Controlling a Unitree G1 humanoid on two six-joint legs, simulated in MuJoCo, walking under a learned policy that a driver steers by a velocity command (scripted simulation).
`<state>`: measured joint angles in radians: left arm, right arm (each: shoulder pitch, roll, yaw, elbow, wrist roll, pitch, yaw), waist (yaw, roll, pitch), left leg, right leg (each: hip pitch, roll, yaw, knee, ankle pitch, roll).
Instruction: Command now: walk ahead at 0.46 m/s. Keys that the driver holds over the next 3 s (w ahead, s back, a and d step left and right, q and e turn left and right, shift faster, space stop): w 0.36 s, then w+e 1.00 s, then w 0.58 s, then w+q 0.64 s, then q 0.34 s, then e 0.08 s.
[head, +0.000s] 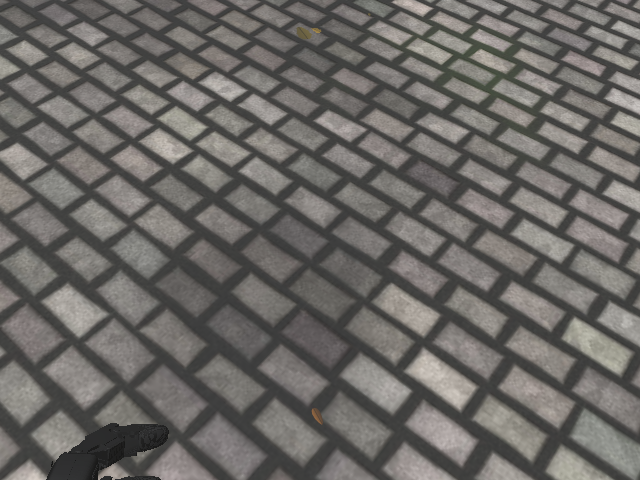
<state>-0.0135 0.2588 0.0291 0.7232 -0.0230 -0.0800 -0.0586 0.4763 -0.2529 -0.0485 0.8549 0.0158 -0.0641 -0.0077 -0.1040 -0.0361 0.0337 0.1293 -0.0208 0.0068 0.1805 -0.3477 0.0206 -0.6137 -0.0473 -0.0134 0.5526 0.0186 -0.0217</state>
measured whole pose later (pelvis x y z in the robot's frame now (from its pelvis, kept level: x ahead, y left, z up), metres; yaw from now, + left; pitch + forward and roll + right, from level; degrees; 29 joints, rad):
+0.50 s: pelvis +0.28 -0.03 +0.01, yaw -2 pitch +2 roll -2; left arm 0.36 0.28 0.05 0.90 -0.02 -0.08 -0.01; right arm 0.06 -0.27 -0.04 0.73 0.01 -0.08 0.01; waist 0.10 0.04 0.03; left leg -0.63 0.10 -0.06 0.57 0.07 -0.02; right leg -0.01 0.07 -0.01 0.23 -0.25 -0.05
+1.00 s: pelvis +0.55 -0.02 +0.01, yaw -18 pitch +1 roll +3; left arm 0.11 0.28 0.06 0.72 -0.02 -0.02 -0.04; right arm 0.30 -0.29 -0.08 0.87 0.00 -0.09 -0.01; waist -0.08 -0.04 0.04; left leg 0.05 0.00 0.24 0.23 -0.28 -0.01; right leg -0.65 -0.11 0.01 0.71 -0.01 -0.02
